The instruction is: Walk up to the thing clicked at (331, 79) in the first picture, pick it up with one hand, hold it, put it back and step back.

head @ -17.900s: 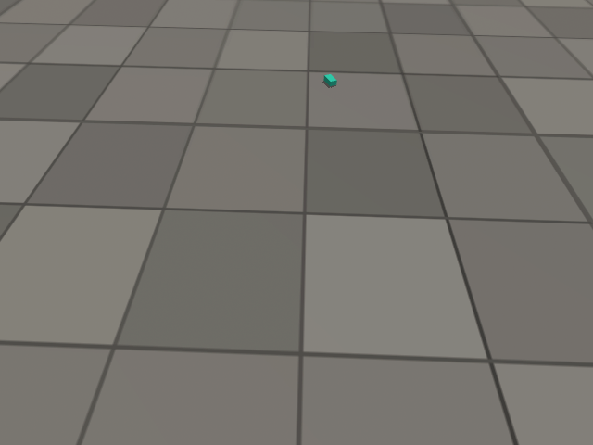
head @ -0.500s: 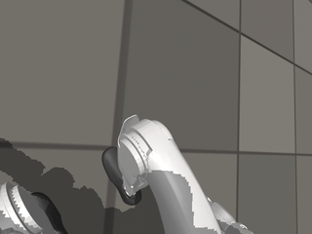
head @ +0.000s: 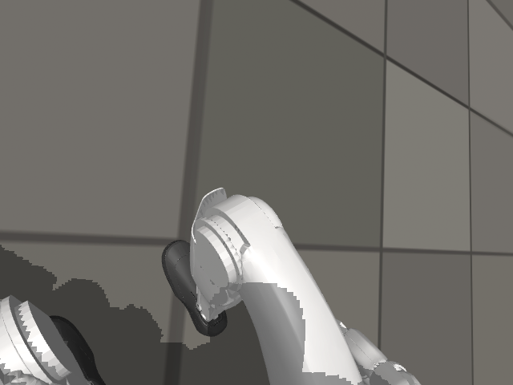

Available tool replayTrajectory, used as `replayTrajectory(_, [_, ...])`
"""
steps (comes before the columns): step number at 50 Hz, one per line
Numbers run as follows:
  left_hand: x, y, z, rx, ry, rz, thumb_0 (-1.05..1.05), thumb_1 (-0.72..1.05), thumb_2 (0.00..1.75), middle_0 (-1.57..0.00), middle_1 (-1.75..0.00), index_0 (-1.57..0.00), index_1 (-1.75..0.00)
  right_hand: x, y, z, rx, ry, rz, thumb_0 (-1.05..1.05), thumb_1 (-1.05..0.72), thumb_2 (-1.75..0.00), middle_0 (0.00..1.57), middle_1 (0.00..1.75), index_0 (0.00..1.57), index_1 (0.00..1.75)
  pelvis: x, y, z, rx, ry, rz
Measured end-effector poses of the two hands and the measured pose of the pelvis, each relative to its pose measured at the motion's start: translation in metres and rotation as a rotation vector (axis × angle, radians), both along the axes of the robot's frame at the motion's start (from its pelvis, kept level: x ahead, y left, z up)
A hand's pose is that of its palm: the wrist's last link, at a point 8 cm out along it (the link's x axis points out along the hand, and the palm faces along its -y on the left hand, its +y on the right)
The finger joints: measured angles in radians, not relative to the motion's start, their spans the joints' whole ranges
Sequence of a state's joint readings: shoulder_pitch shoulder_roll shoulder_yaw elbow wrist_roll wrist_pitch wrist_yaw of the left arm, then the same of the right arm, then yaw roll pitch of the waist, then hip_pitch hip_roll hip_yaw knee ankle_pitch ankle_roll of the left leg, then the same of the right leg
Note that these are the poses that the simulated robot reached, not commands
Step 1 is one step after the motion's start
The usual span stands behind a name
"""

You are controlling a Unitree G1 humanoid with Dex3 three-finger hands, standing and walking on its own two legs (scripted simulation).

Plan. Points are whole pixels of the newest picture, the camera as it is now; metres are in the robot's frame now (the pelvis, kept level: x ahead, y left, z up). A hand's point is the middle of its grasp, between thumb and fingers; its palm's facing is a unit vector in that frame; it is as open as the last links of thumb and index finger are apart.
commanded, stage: rest palm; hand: left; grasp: from above
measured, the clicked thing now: out of the picture +0.55 +0.35 -0.31
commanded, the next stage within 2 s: none
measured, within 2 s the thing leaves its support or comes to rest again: neither
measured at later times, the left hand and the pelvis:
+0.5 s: hand out of the picture +0.52 +0.32 -0.25, palm faces -0.45 -0.11 -0.89, open 12.4 cm; pelvis +0.00 +0.00 +0.00, yaw +0 degrees
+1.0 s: hand out of the picture +0.51 +0.33 -0.25, palm faces -0.47 -0.11 -0.87, open 11.2 cm; pelvis +0.00 +0.00 +0.00, yaw -1 degrees
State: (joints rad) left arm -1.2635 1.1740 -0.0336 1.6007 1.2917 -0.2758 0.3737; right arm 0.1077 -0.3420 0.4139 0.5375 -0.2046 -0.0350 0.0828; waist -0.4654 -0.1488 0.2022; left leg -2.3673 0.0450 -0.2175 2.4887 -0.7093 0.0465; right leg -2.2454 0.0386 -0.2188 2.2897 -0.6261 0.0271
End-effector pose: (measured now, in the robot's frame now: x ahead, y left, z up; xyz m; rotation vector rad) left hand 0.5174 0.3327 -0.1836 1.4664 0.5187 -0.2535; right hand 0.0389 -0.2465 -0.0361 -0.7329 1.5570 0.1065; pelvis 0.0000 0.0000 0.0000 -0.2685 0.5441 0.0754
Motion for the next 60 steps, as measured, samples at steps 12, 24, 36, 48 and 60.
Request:
replayTrajectory(12, [-0.002, -0.01, -0.004, 0.009, 0.001, 0.015, 0.0, -0.26, 0.76, -0.33, -0.72, -0.31, -0.73, -0.006, 0.001, -0.009, 0.03, -0.018, -0.009, 0.0, -0.9, -0.9, 0.2, 0.3, 0.21, 0.3, -0.002, -0.002, -0.003, 0.009, -0.007, -0.005])
replayTrajectory(24, [0.01, -0.011, -0.007, 0.014, -0.016, 0.042, 0.0, -0.22, 0.72, -0.35, -0.72, -0.34, -0.72, -0.007, -0.001, -0.007, 0.029, -0.01, -0.019, 0.0, -0.9, -0.9, 0.2, 0.3, 0.21, 0.3, 0.001, -0.003, -0.003, 0.009, 0.006, -0.009])
replayTrajectory(36, [0.005, 0.001, -0.013, 0.007, 0.03, 0.055, 0.0, -0.13, 0.65, -0.41, -0.68, -0.41, -0.67, -0.002, -0.002, -0.002, 0.006, 0.012, -0.006, 0.0, -0.9, -0.9, 0.2, 0.3, 0.21, 0.3, 0.003, 0.0, -0.001, -0.005, 0.004, -0.009])
replayTrajectory(48, [0.0, 0.005, -0.01, -0.011, 0.012, 0.007, 0.0, -0.05, 0.59, -0.47, -0.59, -0.48, -0.6, 0.003, 0.003, 0.002, -0.009, 0.024, 0.022, 0.0, -0.9, -0.9, 0.2, 0.3, 0.21, 0.3, 0.002, 0.002, 0.001, -0.018, -0.002, -0.008])
replayTrajectory(60, [0.0, -0.002, -0.005, 0.016, 0.004, 0.014, 0.0, 0.01, 0.54, -0.52, -0.55, -0.53, -0.55, 0.0, 0.004, -0.004, 0.019, 0.001, 0.013, 0.0, -0.9, -0.9, 0.2, 0.3, 0.21, 0.3, -0.001, 0.001, 0.001, -0.009, -0.002, -0.008])
